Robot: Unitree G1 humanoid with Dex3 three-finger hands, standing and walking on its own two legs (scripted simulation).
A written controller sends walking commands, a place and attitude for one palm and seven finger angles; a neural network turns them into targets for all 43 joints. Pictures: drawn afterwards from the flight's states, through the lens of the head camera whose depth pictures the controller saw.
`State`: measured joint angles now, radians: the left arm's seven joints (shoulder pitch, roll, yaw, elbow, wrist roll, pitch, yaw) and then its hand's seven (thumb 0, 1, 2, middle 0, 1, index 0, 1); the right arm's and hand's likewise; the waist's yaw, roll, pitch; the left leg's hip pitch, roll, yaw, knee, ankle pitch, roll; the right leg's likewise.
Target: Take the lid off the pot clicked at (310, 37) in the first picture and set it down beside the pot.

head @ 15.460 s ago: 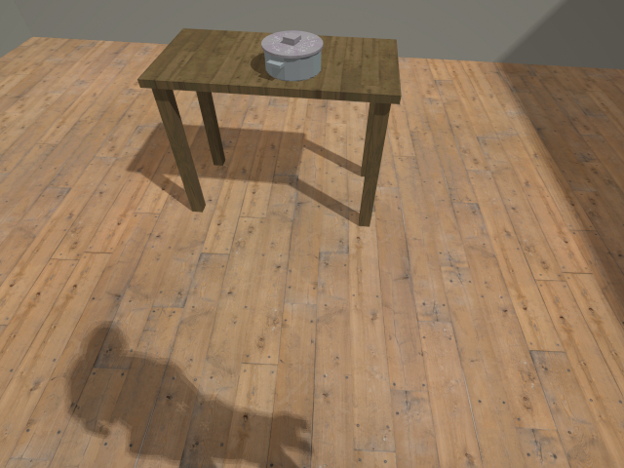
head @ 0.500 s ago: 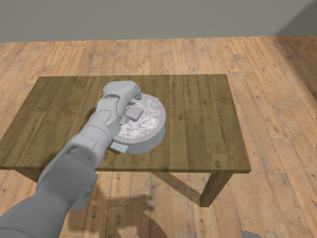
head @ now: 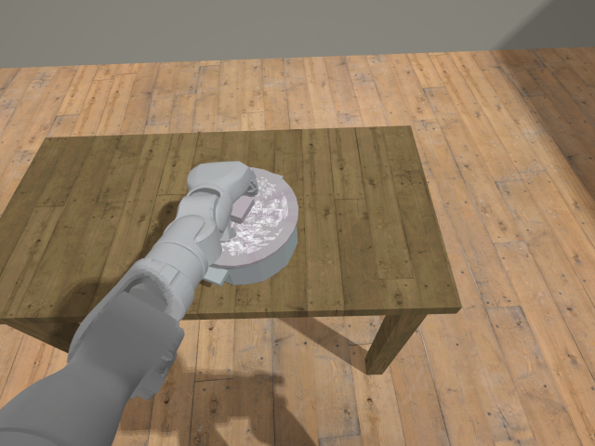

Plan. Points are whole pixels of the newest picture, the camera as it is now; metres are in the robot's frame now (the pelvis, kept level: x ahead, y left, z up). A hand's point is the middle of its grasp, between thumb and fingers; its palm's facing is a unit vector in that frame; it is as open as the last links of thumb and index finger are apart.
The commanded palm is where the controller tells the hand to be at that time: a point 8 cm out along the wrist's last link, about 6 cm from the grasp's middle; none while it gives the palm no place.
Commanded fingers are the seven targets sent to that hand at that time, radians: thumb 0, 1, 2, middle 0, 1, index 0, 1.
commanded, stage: lower the open fingers around the knob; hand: left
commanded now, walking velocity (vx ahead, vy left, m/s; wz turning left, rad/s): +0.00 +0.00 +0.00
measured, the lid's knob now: (236, 206) +0.49 +0.08 -0.01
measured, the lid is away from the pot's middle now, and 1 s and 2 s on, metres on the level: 0.00 0.00 0.00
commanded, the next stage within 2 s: close the fingers and squeeze the knob in 0.20 s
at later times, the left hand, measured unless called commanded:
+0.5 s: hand (229, 214) +0.45 +0.08 +0.01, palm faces -0.38 -0.02 -0.92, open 10.2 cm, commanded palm +0.45 +0.08 +0.07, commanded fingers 0.00 -0.02 1.00 -0.52 -0.85 -0.52 -0.85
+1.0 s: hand (231, 211) +0.46 +0.08 +0.02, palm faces -0.38 -0.04 -0.92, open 8.2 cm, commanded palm +0.45 +0.09 +0.07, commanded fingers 0.00 0.27 0.86 -0.66 -1.04 -0.66 -1.04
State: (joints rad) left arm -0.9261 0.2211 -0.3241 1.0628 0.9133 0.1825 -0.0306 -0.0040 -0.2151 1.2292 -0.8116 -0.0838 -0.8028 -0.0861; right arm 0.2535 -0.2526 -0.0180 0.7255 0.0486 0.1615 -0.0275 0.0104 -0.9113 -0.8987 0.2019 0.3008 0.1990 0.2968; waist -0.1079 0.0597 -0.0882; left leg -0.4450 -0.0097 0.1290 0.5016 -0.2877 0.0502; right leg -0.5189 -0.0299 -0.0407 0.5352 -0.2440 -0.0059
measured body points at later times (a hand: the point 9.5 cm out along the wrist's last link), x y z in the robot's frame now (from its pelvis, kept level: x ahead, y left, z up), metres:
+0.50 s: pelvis +0.00 +0.00 +0.00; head +0.07 -0.03 +0.44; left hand +0.47 +0.08 +0.07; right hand +0.06 -0.26 -0.15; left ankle -0.03 +0.09 -0.73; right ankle +0.00 -0.12 -0.73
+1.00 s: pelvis +0.00 -0.01 +0.00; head +0.07 -0.03 +0.44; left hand +0.47 +0.08 +0.07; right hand +0.05 -0.27 -0.15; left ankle -0.03 +0.09 -0.73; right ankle +0.00 -0.12 -0.73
